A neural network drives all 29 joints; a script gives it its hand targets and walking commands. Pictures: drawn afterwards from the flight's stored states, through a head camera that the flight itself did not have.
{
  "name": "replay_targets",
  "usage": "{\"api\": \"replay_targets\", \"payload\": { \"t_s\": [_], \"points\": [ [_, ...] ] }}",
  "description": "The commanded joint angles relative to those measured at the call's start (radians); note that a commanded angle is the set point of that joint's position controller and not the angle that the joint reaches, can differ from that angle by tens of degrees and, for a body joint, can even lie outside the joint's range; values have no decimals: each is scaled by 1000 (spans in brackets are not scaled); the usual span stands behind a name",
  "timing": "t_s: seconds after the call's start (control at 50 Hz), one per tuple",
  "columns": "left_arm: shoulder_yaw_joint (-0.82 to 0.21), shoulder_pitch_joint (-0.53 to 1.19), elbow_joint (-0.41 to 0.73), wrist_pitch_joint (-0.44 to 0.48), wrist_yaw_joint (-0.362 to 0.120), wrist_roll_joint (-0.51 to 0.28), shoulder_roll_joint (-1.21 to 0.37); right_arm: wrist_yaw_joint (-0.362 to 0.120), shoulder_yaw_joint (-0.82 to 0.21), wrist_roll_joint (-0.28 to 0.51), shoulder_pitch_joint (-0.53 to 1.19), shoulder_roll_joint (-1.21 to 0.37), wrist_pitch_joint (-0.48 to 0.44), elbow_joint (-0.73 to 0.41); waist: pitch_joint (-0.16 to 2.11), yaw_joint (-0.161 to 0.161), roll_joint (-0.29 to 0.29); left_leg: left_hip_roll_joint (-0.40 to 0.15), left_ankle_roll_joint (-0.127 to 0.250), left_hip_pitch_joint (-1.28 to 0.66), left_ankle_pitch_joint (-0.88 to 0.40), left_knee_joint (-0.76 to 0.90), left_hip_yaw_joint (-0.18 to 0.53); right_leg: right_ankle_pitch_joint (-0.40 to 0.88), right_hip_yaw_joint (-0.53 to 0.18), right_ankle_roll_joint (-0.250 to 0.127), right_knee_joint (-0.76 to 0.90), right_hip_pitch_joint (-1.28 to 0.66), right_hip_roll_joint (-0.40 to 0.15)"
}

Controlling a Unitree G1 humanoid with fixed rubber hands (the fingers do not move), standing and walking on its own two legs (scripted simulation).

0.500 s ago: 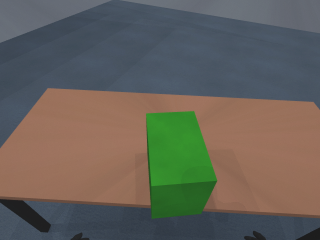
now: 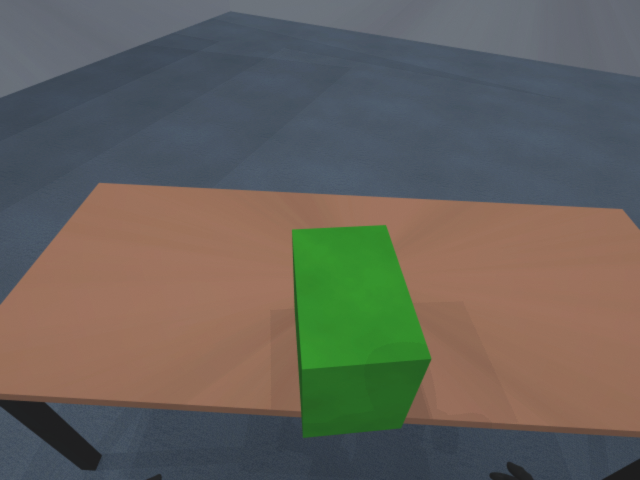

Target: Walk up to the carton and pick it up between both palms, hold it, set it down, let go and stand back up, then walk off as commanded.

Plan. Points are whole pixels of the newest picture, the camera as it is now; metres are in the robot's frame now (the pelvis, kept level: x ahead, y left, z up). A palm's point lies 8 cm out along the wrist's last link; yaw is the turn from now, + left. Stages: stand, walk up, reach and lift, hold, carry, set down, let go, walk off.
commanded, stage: stand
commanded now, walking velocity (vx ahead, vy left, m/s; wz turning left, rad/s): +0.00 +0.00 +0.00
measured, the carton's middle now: (345, 327) +0.42 -0.02 -0.10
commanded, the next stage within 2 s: walk off in 1.34 s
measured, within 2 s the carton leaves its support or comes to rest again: neither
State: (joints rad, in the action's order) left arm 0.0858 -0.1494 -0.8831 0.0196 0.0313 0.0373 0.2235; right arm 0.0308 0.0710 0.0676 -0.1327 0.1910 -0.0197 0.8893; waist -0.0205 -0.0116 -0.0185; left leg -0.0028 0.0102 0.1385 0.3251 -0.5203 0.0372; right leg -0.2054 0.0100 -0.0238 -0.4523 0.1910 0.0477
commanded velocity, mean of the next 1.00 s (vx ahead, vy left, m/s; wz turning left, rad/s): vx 0.00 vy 0.00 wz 0.00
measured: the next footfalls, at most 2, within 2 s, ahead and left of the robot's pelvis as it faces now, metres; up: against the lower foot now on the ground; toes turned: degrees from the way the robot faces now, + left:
none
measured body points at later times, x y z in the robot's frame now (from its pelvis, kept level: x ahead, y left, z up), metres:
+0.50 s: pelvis -0.01 +0.00 +0.00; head -0.03 +0.01 +0.45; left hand +0.10 +0.26 -0.13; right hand +0.12 -0.26 -0.11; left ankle -0.02 +0.11 -0.74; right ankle +0.03 -0.11 -0.74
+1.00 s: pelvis -0.02 -0.01 +0.00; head -0.04 +0.01 +0.45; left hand +0.09 +0.26 -0.13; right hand +0.12 -0.26 -0.10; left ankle -0.02 +0.11 -0.74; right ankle +0.03 -0.11 -0.74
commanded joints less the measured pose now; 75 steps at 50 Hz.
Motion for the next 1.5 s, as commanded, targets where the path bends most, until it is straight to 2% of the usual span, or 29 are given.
{"api": "replay_targets", "payload": {
  "t_s": [0.0, 0.3, 0.32, 0.4, 0.46, 0.48, 0.62, 0.64, 0.76, 1.02, 1.06, 1.1, 1.18, 1.48],
  "points": [
    [26, 31, 19, 40, -14, -12, 249, 6, 20, -120, 8, 292, -20, -55, 42, 9, 91, -97, 35, 20, -295, 168, 108, 240, -129, -13, 89, -107, -143],
    [24, 39, -10, 38, -21, -16, 255, 4, 19, -118, 4, 294, -25, -43, 13, 9, 106, -102, 36, 28, -241, 198, 121, 181, -131, -18, 104, -94, -143],
    [23, 36, -14, 38, -19, -17, 253, 2, 19, -119, 8, 299, -24, -40, 9, 9, 120, -102, 36, 32, -238, 200, 118, 184, -133, -17, 109, -94, -143],
    [23, 38, -20, 39, -22, -17, 260, 2, 18, -118, 4, 298, -25, -36, 11, 9, 110, -102, 33, 28, -225, 205, 119, 169, -136, -17, 113, -93, -142],
    [23, 38, -26, 38, -20, -16, 265, 3, 20, -117, 8, 298, -24, -38, 0, 12, 125, -102, 33, 38, -218, 203, 119, 170, -139, -20, 117, -90, -145],
    [24, 38, -27, 39, -21, -18, 262, 2, 19, -117, 4, 298, -23, -35, 3, 9, 111, -102, 33, 38, -209, 204, 118, 160, -140, -19, 119, -95, -146],
    [23, 41, -38, 38, -23, -19, 266, -1, 17, -115, 9, 299, -25, -31, -18, 9, 134, -104, 32, 49, -182, 219, 121, 143, -140, -18, 128, -80, -145],
    [24, 48, -38, 38, -24, -15, 270, -1, 16, -116, 9, 297, -26, -29, -7, 14, 119, -104, 31, 40, -181, 220, 123, 136, -138, -18, 127, -85, -143],
    [21, 41, -46, 38, -26, -20, 264, 0, 18, -117, 6, 303, -28, -27, -20, 5, 122, -102, 31, 51, -168, 221, 122, 118, -145, -23, 138, -78, -146],
    [23, 53, -54, 36, -28, -21, 271, 2, 18, -116, 6, 309, -29, -21, -9, 7, 135, -107, 31, 38, -194, 224, 115, 147, -147, -26, 139, -83, -151],
    [22, 51, -58, 37, -27, -21, 273, -1, 17, -115, 2, 307, -28, -19, -9, 10, 121, -107, 29, 37, -188, 227, 115, 145, -146, -26, 139, -83, -151],
    [23, 55, -56, 36, -27, -22, 275, -1, 17, -115, 5, 308, -26, -20, -16, 13, 141, -108, 29, 36, -188, 228, 113, 150, -146, -24, 140, -77, -150],
    [23, 53, -55, 37, -27, -23, 274, -1, 16, -115, 9, 305, -29, -20, -16, 9, 125, -110, 29, 44, -204, 231, 115, 164, -145, -26, 138, -85, -151],
    [24, 55, -59, 37, -27, -24, 276, 0, 16, -115, 2, 307, -29, -16, 2, 14, 123, -111, 26, 22, -228, 226, 112, 180, -142, -26, 136, -90, -155]
  ]
}}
